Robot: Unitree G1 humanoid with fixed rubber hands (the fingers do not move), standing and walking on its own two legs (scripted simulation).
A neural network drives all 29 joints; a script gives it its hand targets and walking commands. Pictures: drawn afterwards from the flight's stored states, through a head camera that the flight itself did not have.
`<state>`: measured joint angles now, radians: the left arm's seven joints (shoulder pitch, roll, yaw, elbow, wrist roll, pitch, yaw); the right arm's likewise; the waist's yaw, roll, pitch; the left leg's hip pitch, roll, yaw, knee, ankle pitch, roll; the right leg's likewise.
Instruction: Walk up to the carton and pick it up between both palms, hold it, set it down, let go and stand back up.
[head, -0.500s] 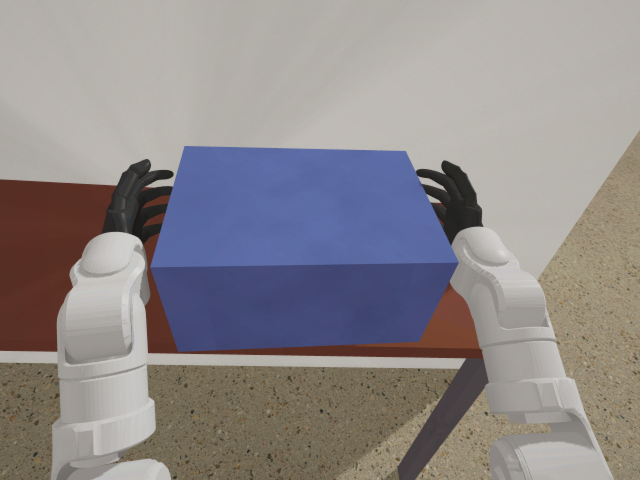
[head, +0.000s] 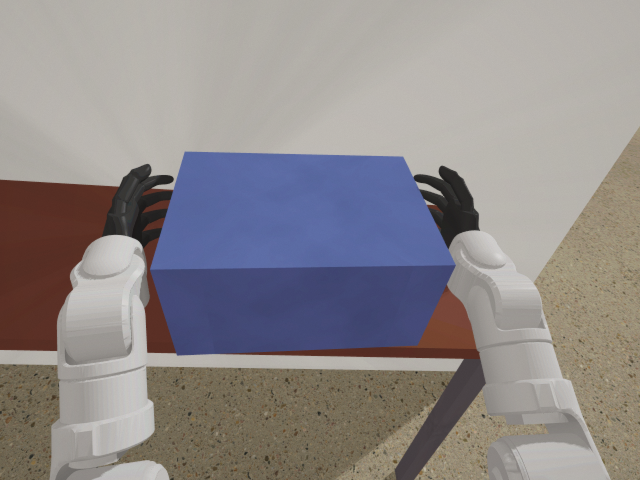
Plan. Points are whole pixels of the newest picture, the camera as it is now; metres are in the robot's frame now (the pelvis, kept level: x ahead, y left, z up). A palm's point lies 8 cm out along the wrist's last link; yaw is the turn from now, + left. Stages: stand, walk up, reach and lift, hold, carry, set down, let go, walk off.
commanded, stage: hold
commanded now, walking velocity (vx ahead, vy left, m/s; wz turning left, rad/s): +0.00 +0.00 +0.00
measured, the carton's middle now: (299, 247) +0.37 +0.01 +0.16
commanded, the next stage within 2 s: set down in 1.58 s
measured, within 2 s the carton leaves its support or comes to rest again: neither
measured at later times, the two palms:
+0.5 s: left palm (130, 234) +0.34 +0.19 +0.20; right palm (460, 229) +0.36 -0.18 +0.20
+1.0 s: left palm (126, 230) +0.34 +0.19 +0.20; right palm (459, 226) +0.36 -0.18 +0.21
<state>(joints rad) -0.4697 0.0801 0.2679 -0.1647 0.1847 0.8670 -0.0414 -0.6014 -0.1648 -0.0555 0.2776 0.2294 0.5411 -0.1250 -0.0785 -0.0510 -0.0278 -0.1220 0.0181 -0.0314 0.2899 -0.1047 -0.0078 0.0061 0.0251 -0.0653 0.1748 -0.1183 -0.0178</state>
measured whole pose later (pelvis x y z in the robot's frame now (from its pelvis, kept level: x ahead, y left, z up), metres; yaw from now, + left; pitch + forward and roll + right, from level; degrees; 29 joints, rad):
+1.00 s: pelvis +0.00 +0.00 +0.00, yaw +0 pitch -3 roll -1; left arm -0.49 0.08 0.27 -0.17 0.18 0.87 -0.04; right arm -0.62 -0.17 -0.06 0.27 0.23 0.54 -0.12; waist -0.08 -0.05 -0.03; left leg -0.13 0.02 -0.03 0.29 -0.11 -0.01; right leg 0.01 0.02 -0.07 0.17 -0.12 -0.02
